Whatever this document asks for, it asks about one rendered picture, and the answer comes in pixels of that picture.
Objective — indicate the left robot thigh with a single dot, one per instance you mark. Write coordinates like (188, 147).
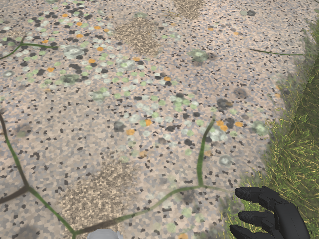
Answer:
(106, 234)

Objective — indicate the right robot hand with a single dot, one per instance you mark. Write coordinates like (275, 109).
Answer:
(285, 223)

